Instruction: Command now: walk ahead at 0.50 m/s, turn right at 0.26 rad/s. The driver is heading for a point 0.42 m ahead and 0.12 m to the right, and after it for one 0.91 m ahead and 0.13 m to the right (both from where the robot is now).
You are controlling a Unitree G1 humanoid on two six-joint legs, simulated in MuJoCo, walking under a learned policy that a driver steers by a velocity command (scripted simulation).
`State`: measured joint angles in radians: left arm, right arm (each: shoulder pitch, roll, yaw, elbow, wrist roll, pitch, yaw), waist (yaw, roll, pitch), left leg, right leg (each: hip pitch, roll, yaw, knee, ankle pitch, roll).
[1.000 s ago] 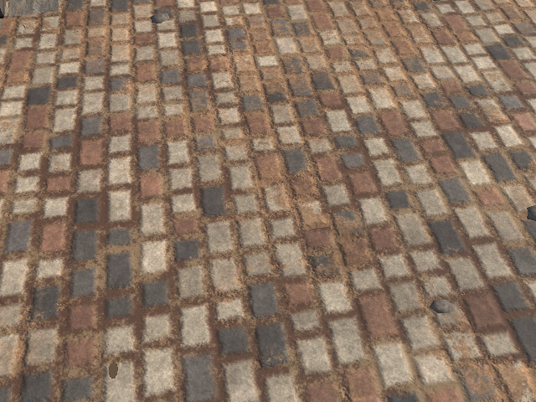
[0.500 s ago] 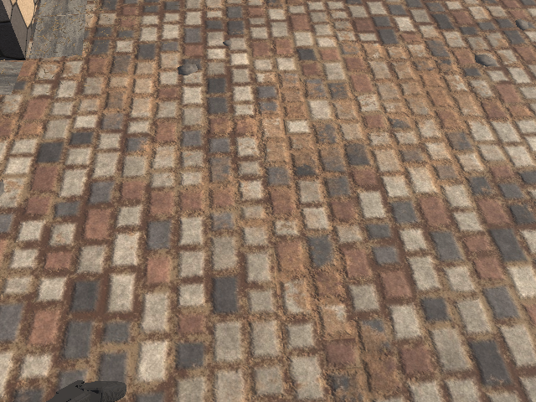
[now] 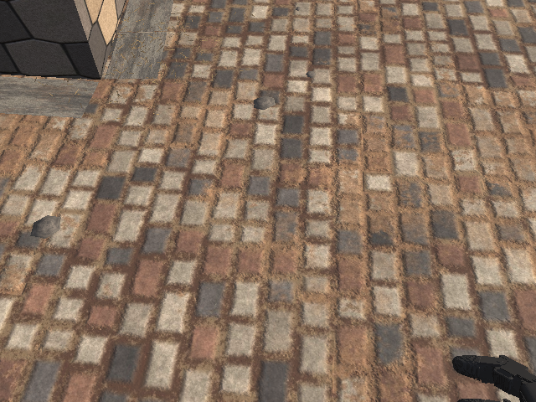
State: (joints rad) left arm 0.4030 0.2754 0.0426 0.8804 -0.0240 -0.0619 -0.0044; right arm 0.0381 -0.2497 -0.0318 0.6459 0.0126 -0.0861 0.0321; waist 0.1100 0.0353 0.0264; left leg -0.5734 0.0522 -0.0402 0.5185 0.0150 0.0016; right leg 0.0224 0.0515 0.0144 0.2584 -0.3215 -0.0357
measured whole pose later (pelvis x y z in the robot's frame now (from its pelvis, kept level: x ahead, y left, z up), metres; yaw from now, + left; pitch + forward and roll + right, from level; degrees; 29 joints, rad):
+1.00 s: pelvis +0.39 -0.07 +0.00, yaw -17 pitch +1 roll -2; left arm 0.10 0.24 0.04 0.77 0.02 0.00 0.02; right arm 0.20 -0.28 -0.06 0.81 0.01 0.03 -0.02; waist -0.01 0.02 0.02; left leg -0.41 0.08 -0.01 0.75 -0.36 -0.05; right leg -0.25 0.05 -0.09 0.42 -0.20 -0.06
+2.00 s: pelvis +0.51 -0.04 +0.00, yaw +2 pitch +1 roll +0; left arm 0.31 0.30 0.06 0.86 -0.04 -0.05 0.00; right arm 0.25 -0.26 -0.05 0.80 0.00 -0.08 0.01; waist 0.01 -0.04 -0.01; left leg -0.20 -0.01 0.03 0.45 -0.27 0.04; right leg -0.37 -0.02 0.06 0.92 -0.41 -0.04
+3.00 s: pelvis +0.91 -0.08 +0.00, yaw -15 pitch +1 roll +0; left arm 0.18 0.25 0.02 0.87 0.01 0.01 0.01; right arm 0.15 -0.24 -0.03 0.78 -0.01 -0.03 -0.01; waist 0.01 -0.01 0.01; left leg -0.34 0.02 0.00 0.53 -0.20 -0.01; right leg -0.16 0.05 0.03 0.51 -0.35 -0.03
